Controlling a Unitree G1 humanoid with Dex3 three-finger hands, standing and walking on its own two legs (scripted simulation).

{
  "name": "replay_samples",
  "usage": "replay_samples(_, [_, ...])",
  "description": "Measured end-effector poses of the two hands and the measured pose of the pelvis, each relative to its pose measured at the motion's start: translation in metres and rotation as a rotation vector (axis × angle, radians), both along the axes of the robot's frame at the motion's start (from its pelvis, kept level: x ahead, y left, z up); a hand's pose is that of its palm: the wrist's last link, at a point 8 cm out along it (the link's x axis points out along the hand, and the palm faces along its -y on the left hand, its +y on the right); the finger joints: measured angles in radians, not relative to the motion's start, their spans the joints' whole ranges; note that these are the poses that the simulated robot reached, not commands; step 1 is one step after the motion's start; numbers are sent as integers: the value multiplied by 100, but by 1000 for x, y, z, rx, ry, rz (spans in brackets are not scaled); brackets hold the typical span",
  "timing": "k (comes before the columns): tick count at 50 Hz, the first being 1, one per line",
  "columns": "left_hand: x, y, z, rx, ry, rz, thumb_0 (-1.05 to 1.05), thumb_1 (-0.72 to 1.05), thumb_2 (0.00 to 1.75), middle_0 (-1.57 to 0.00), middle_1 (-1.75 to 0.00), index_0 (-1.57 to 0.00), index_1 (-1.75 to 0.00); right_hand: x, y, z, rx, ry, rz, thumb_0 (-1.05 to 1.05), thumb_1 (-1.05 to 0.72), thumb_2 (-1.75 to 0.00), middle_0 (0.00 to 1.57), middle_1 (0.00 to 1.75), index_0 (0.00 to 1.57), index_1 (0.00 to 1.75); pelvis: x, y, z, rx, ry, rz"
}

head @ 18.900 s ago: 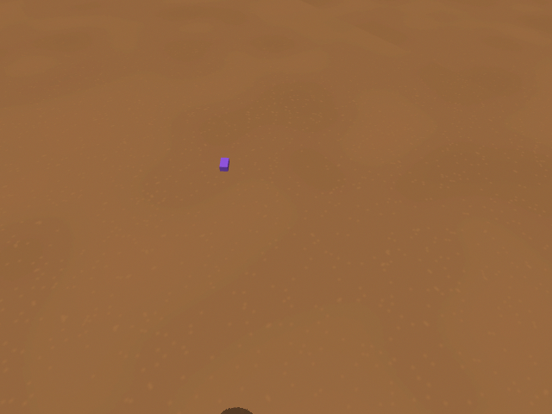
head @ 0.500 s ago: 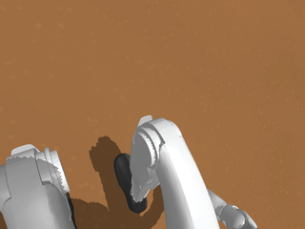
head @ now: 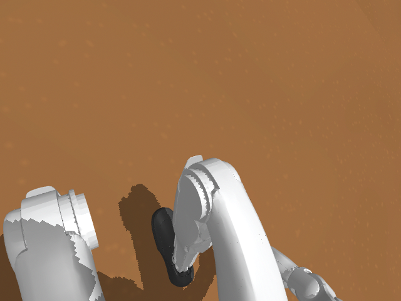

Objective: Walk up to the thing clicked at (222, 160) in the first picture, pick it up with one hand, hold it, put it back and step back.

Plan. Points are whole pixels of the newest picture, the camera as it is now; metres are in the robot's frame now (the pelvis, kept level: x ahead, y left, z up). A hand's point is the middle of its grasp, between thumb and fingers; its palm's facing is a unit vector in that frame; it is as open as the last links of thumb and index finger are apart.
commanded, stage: close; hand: left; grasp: from above
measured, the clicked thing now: out of the picture +0.39 +0.38 -0.28
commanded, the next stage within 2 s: settle in 0.34 s
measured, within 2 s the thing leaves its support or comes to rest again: leaves its support in 0.72 s
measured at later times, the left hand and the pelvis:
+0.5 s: hand out of the picture +0.37 +0.37 -0.24, palm faces -0.43 -0.19 -0.88, open 7.2 cm; pelvis +0.00 +0.00 +0.00, yaw +0 degrees
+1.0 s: hand out of the picture +0.36 +0.39 -0.16, palm faces -0.40 -0.12 -0.91, open 7.2 cm; pelvis +0.00 +0.00 +0.02, yaw +4 degrees
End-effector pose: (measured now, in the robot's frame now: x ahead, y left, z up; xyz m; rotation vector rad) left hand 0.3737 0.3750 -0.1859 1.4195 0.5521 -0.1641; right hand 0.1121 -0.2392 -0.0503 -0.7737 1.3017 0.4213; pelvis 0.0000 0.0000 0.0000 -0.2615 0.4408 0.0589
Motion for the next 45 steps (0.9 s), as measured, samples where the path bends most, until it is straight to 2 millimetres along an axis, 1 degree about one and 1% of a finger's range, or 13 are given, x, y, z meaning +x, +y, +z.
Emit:
replay_samples(5, [1, 0, 0, 6, 1, 4, 1, 47, 6, -95, -5, -97, -7, 6, 3, -1, 19, -4, 11, 0, -89, -89, 20, 30, 20, 30, 1, 0, 1, 1, 7, 3])
replay_samples(10, [2, -1, 0, 12, 7, 18, 1, 47, 4, -97, -2, -99, -4, 7, 4, -2, 36, -3, 11, 0, -89, -89, 20, 30, 20, 30, 2, -1, 2, 3, 9, 5])
replay_samples(26, [2, 0, 1, -13, 16, 48, 3, 47, 3, -97, 0, -101, 0, -11, -2, -3, 23, 37, -47, 0, -90, -89, 20, 30, 20, 30, 2, -1, 3, 2, 18, 4])
replay_samples(34, [-5, 1, 4, -27, 25, 31, 2, 44, 4, -101, 0, -104, -2, -11, -3, -2, 12, 27, -68, 0, -91, -89, 20, 30, 20, 30, 3, -1, 3, 6, 20, 8])
replay_samples(39, [-8, 5, 16, -15, -23, 14, 2, 41, 5, -103, 0, -105, -3, -5, -5, -2, 11, 4, -94, 0, -91, -89, 20, 30, 20, 30, 5, -1, 3, 13, 34, 15])
replay_samples(43, [-9, 11, 39, 14, -78, 30, 2, 41, 5, -104, 0, -106, -4, 3, -9, -3, 22, -31, -139, 0, -91, -89, 20, 30, 21, 30, 7, -1, 6, 19, 59, 22])
replay_samples(45, [-9, 14, 52, 36, -76, 34, 1, 40, 5, -104, 0, -106, -4, 8, -10, -4, 33, -54, -160, 0, -91, -89, 20, 30, 21, 30, 7, -1, 9, 24, 72, 27])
